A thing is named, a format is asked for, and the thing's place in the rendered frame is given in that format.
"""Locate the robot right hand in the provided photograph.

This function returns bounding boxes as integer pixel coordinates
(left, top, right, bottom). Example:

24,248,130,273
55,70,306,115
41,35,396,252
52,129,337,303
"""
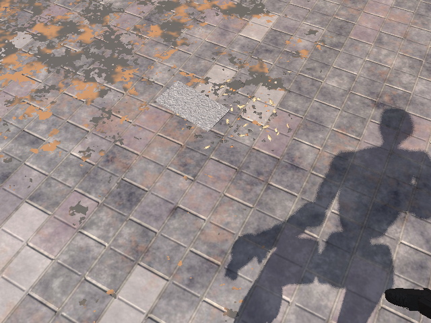
385,288,431,319

